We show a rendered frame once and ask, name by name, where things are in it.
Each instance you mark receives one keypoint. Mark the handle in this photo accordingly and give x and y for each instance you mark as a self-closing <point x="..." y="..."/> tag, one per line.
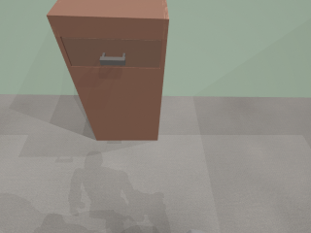
<point x="112" y="60"/>

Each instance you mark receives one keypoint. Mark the drawer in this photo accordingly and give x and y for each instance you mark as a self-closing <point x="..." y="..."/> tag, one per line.
<point x="86" y="51"/>

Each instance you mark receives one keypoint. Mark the cabinet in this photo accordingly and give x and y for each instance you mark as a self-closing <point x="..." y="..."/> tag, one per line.
<point x="121" y="103"/>

